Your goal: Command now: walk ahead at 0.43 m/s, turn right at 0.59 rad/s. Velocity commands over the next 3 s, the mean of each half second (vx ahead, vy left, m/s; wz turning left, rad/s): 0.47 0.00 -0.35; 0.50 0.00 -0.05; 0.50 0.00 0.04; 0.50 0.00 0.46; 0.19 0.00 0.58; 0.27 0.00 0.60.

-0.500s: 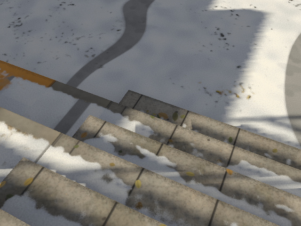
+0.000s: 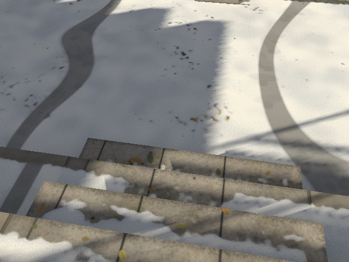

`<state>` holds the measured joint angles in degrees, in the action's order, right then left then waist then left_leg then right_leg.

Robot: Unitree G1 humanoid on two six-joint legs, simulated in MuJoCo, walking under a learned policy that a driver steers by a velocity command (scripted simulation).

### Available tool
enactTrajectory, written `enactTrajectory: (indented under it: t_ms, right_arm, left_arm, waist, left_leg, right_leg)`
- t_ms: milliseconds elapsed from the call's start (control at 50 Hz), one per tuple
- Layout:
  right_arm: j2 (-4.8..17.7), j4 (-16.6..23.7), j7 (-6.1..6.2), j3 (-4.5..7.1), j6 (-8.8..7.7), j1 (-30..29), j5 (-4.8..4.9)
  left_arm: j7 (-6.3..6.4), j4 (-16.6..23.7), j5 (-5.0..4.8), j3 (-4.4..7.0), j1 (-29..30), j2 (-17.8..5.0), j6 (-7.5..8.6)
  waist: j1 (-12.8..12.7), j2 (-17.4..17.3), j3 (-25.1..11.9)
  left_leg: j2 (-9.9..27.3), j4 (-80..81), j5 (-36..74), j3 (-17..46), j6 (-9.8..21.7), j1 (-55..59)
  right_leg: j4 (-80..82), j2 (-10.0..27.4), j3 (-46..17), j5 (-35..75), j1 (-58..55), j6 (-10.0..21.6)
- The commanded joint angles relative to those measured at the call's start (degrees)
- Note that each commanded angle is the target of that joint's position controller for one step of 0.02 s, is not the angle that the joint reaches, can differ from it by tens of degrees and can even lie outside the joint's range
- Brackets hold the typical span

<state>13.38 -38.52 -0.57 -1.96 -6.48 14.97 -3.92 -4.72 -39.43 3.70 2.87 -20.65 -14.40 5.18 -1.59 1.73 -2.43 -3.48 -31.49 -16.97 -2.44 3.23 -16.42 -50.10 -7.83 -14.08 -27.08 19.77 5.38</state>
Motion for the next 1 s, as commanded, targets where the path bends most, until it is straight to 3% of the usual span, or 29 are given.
enactTrajectory:
  t_ms: [20, 80, 160, 220, 300, 320, 340, 360, 380, 420, 440, 460, 480, 500, 520, 560, 580, 600, 640, 680, 740, 820, 840, 860, 880, 900, 920, 960, 1000]
  right_arm:
    - [9.5, -0.64, -1.18, 3.62, -0.44, 9.65, 0.92]
    - [-1.69, -0.13, 1.04, 0.36, -1.05, 4.07, 1.72]
    - [1.38, -4.9, 3.47, 1.12, -1.72, 11.54, -1.58]
    - [2.85, -8.32, 1.34, 1.1, -1.21, 16.29, 0.31]
    - [3.44, -10.31, -2.4, 0.86, -1.28, 13.12, -1.46]
    - [5.04, -9.47, -2.68, 0.56, -1.75, 9.8, -3.03]
    - [5.5, -9.64, -2.11, 0.77, -2.16, 8.82, -2.05]
    - [6.1, -11.72, -0.8, 1.53, -1.61, 12.56, 1.83]
    - [8.38, -13.58, -0.59, 2.05, -0.55, 16.15, 1.85]
    - [10.77, -15.23, -2.32, 2.57, 1.54, 17.14, -1.11]
    - [6.02, -16.53, -4.13, 1.14, 1.52, 20.89, -4.02]
    - [-2.54, -18.22, -5.62, -0.61, 1.3, 32.16, -2.58]
    - [2.79, -11.56, -6.24, 0.33, 0.01, 18.05, 0.62]
    - [3.79, -4.71, -5.94, 0.48, -1.54, 5.53, 2.91]
    - [6.74, -4.16, -4.59, 1.02, -1.49, 1.18, 1.67]
    - [5.06, -8.48, -2.96, 0.68, 0.47, 6.43, -1.57]
    - [3.12, -9.12, -3.33, 0.56, 1.59, 3.72, -2.62]
    - [1.9, -8.72, -3.65, 0.27, 2.76, 3.11, -2.56]
    - [-1.67, -9.3, -4.53, -1.37, 3.4, 6.46, -2.77]
    - [1.28, -8.4, -4.25, -0.75, 2.11, 0.64, -2.15]
    - [3.44, -5.12, -3.76, -0.03, 4.05, -3.94, -2.5]
    - [3.97, -3.52, -2.78, -0.52, 3.29, -14.62, -1.88]
    - [3.32, -6.98, -2.82, -0.23, 2.42, -4.09, -3.06]
    - [7.05, -9.07, -2.71, 1.68, 1.84, 0.02, -0.98]
    - [10.54, -12.32, -2.38, 3.83, 1.51, 9.62, -0.01]
    - [14.98, -15.16, -2.83, 6.15, 1.81, 24.61, -0.58]
    - [16.41, -15.83, -4.28, 6.21, 2.44, 28.68, -0.75]
    - [13.83, -16.66, -3.6, 6.77, 2.9, 21.46, -1.56]
    - [-2.23, -12.02, -2.82, 1.05, 0.77, 3.85, -2.28]
  left_arm:
    - [1.2, 2.57, 0.53, 0.79, 1.42, -5.07, 1.9]
    - [1.7, 0.41, 2.57, -0.83, 4.49, -2.34, -0.28]
    - [-1.7, 0.36, 1.52, -2.05, 9.03, -1.36, 0.28]
    - [-0.31, -0.12, 1.47, -2.18, 12.97, -0.91, 0.2]
    - [0.38, 2.69, 1.23, -2.33, 16.39, -2.7, -2.12]
    - [0.83, 1.16, 3.22, -2.66, 10.3, -2.0, -2.25]
    - [1.12, 0.56, 3.34, -2.12, 8.88, -3.83, -2.32]
    - [1.16, 1.64, 2.35, -1.85, 15.92, -5.2, -2.47]
    - [1.46, 1.55, 1.7, -2.04, 17.16, -4.33, -2.56]
    - [2.35, -5.79, -0.19, -0.87, 0.26, -5.71, -1.4]
    - [2.7, -9.84, 0.81, 1.32, -15.96, -9.92, -0.81]
    - [2.14, -11.86, 1.73, 1.77, -25.46, -12.73, -1.47]
    - [1.34, -13.75, 2.73, 2.81, -31.13, -12.63, -1.21]
    - [1.31, -14.0, 1.41, 4.41, -21.68, -16.05, -0.68]
    - [1.4, -11.83, 1.59, 1.79, -11.51, -9.03, -0.89]
    - [1.65, -9.02, 3.41, -4.05, 1.93, 5.04, -0.26]
    - [2.01, -7.88, 2.02, -4.67, 5.62, 5.62, 0.2]
    - [2.68, -9.59, 0.33, -3.59, 2.67, 1.31, 0.84]
    - [3.01, -12.89, 1.95, -2.55, -3.74, -2.47, 2.43]
    - [4.75, -10.8, 2.68, -3.22, -1.15, -2.0, 3.62]
    - [2.54, -13.03, 2.36, -3.98, -4.47, -2.41, 2.11]
    - [3.78, -16.69, 1.11, -3.64, -15.25, -2.94, 0.7]
    - [2.82, -16.07, 3.28, -3.79, -12.6, -4.23, 0.45]
    - [2.29, -15.17, 0.39, -3.49, -9.5, -3.27, 0.19]
    - [0.13, -15.91, 2.09, -2.7, -10.43, -7.31, -0.45]
    - [-2.2, -17.97, 3.28, -3.25, -16.43, -2.18, -0.16]
    - [-3.32, -17.98, 1.54, -4.09, -23.74, 2.07, 0.31]
    - [-0.91, -8.14, -1.91, -3.64, -3.14, -1.9, 0.37]
    - [2.74, -10.24, 1.39, -3.68, -1.36, -2.09, 0.61]
  waist:
    - [3.4, -1.94, 5.24]
    - [2.82, -3.8, 2.31]
    - [6.33, -1.35, 3.73]
    - [7.22, -4.04, 4.3]
    - [4.18, -1.77, 8.33]
    - [0.33, -3.44, 6.31]
    - [-0.35, -1.11, 6.77]
    - [4.43, 0.44, 10.53]
    - [5.91, -0.6, 10.17]
    - [0.04, 2.31, 5.28]
    - [-5.11, 8.27, -3.04]
    - [-3.29, 16.06, -24.34]
    - [-11.79, 6.6, -19.95]
    - [-10.38, 7.0, -4.81]
    - [-6.54, -6.73, 0.36]
    - [4.3, -4.66, 7.48]
    - [4.37, -2.56, 10.85]
    - [3.94, 2.66, 7.15]
    - [3.89, -0.89, 3.54]
    - [0.97, -4.99, 1.48]
    - [1.91, 0.31, 6.3]
    - [-6.21, -1.68, 9.85]
    - [-1.47, 0.17, 5.92]
    - [1.98, -6.6, 7.16]
    - [6.24, -5.98, 3.91]
    - [10.68, -15.16, -7.51]
    - [8.56, -18.45, -20.6]
    - [11.19, -5.55, 0.13]
    - [1.06, 4.05, 4.11]
  left_leg:
    - [29.62, 15.29, 5.33, 35.16, 20.35, 23.82]
    - [16.75, 15.63, 11.47, 13.94, 10.07, 14.72]
    - [13.16, 11.14, 21.41, 5.35, 8.93, 13.82]
    - [9.49, 7.27, 15.55, 0.73, 9.26, 3.96]
    - [12.25, 3.39, 6.52, 3.05, 9.05, -8.81]
    - [13.17, -1.77, 10.8, 3.78, 9.13, -10.01]
    - [13.56, -5.55, 14.09, 3.62, 8.13, -5.69]
    - [12.68, -7.2, 10.08, 4.47, 6.8, 4.78]
    - [11.73, -11.43, 12.13, 6.38, 7.32, 10.64]
    - [11.14, -27.58, 23.71, 4.71, 7.47, 7.67]
    - [8.18, -49.34, 18.44, 2.71, 3.15, -7.99]
    - [-1.45, -76.2, -27.49, 2.88, -2.75, -22.85]
    - [-4.49, -84.69, -29.14, 7.59, -4.71, -41.92]
    - [0.03, -83.42, -23.6, 7.05, -4.33, -62.42]
    - [6.94, -68.92, -12.35, 9.19, -2.43, -57.27]
    - [15.09, -41.97, 8.08, 13.25, 1.07, -33.63]
    - [15.38, -29.61, 14.19, 10.43, 0.86, -25.45]
    - [12.69, -27.48, 14.4, 6.4, 0.18, -22.48]
    - [10.92, -27.41, 24.05, 5.13, -0.28, -15.6]
    - [9.87, -4.91, 51.99, 5.4, -0.31, -10.64]
    - [8.35, -8.91, 40.74, 3.56, -0.93, -4.3]
    - [10.36, 10.17, 32.63, 4.93, -1.11, -19.5]
    - [7.12, -4.47, 34.01, 0.67, -1.21, -4.14]
    - [6.49, 13.66, 29.22, -0.91, -0.31, 1.55]
    - [4.37, 9.36, 30.08, -4.76, 1.01, 19.56]
    - [13.14, -6.99, 56.55, 3.56, 12.38, 44.24]
    - [24.65, -8.89, 68.83, 21.66, 24.14, 56.57]
    - [30.63, 4.48, 15.72, 36.45, 21.09, 39.5]
    - [21.73, 11.58, 8.08, 23.74, 15.4, 6.02]
  right_leg:
    - [-28.14, 7.04, 0.83, 0.85, 41.28, -4.16]
    - [-22.33, 12.81, 7.27, 14.61, 31.85, -5.57]
    - [-5.97, 14.82, 8.34, 33.28, 32.31, -5.85]
    - [11.88, 12.67, 13.6, 50.14, 20.27, -4.99]
    - [13.03, 11.72, 13.97, 48.57, 5.25, -2.61]
    - [2.84, 11.28, 14.4, 48.1, -0.91, -2.53]
    - [4.51, 11.35, 14.26, 42.4, 1.64, -2.9]
    - [23.06, 12.34, 14.01, 33.26, 10.36, -3.12]
    - [28.77, 11.46, 16.65, 31.72, 8.14, -3.24]
    - [34.5, 9.32, 20.62, 39.87, -12.42, -1.57]
    - [24.27, 13.82, 15.89, 54.04, -35.97, 5.48]
    - [6.29, 26.3, 1.91, 86.7, -63.75, 21.42]
    - [10.43, 29.22, -10.53, 81.23, -68.21, 23.66]
    - [18.25, 32.58, -15.73, 49.33, -58.36, 22.22]
    - [24.37, 31.35, -10.58, 29.75, -40.48, 15.99]
    - [32.38, 26.46, -2.76, 31.69, -2.26, 13.47]
    - [35.78, 22.83, 1.96, 29.67, 10.15, 13.43]
    - [35.03, 19.97, 3.12, 25.74, 9.48, 14.35]
    - [27.35, 18.01, 5.79, 31.87, 12.6, 12.73]
    - [18.8, 9.47, 13.62, 17.37, 13.36, 6.85]
    - [17.47, 13.68, 6.94, 8.09, 18.65, 8.66]
    - [5.81, 18.41, -1.78, 9.91, -8.51, 8.04]
    - [-0.96, 17.91, 0.67, 17.29, -0.74, 7.4]
    - [-6.43, 14.26, 4.69, 15.98, -0.57, 5.87]
    - [-16.9, 11.15, 8.33, 22.63, 5.78, 4.35]
    - [-44.26, 5.3, 11.0, 7.36, 22.07, -1.14]
    - [-63.58, 2.34, 11.6, -20.19, 33.37, -3.9]
    - [-60.51, 8.44, 7.32, -6.64, 59.48, -4.81]
    - [-30.09, 16.66, 2.03, 20.31, 37.92, -1.94]
